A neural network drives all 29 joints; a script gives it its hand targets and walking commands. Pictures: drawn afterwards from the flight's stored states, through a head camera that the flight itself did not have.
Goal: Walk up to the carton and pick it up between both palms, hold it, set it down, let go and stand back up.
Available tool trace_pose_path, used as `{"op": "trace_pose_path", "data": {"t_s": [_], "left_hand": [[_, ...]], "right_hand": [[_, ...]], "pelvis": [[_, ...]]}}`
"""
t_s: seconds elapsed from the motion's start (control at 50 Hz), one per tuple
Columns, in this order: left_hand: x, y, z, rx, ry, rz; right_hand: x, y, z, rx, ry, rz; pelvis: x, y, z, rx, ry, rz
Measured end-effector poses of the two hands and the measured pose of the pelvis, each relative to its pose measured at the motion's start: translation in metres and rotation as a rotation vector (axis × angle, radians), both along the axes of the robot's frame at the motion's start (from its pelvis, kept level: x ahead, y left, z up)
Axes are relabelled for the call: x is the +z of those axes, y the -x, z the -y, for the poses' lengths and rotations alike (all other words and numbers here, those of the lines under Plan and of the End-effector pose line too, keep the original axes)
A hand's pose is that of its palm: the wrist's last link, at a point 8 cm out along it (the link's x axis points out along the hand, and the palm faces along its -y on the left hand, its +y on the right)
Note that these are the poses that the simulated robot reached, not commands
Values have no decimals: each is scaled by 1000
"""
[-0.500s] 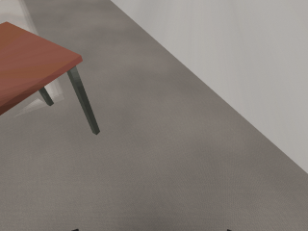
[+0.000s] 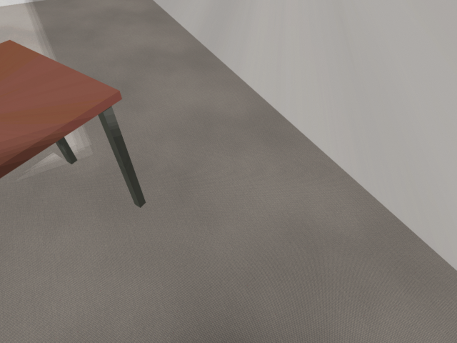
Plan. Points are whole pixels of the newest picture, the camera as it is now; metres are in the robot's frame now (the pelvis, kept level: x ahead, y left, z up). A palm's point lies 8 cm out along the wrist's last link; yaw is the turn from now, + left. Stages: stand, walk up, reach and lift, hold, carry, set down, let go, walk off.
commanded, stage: stand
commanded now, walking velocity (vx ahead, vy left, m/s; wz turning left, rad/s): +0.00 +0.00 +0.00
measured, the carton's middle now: out of the picture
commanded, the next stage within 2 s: walk up in 0.52 s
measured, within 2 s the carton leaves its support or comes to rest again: neither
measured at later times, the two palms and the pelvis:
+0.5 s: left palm out of the picture -0.03 +0.21 -0.15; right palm out of the picture -0.03 -0.19 -0.15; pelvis +0.00 +0.00 +0.00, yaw +0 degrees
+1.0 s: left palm out of the picture -0.03 +0.34 -0.15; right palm out of the picture +0.07 -0.21 -0.13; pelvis +0.01 +0.06 -0.01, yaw +15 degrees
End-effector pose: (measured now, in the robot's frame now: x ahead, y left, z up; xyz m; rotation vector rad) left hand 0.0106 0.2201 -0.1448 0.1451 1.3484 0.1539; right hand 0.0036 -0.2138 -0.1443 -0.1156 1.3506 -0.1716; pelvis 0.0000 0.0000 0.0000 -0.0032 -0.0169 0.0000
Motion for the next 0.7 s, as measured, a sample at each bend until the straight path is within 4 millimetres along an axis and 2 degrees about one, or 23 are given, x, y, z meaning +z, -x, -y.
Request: {"op": "trace_pose_path", "data": {"t_s": [0.2, 0.34, 0.7], "left_hand": [[-1, 24, 6, 14, 18, -84], [-1, 35, 10, 26, 26, -117], [-2, 42, 10, 29, 32, -123]], "right_hand": [[-2, 21, -13, -12, -26, -66], [-3, 28, -21, -10, -45, -94], [-2, 33, -22, -13, -38, -94]], "pelvis": [[2, 2, -3, -3, -2, 6], [3, 2, -4, -3, -3, 8], [4, 4, -6, -6, -3, 14]]}}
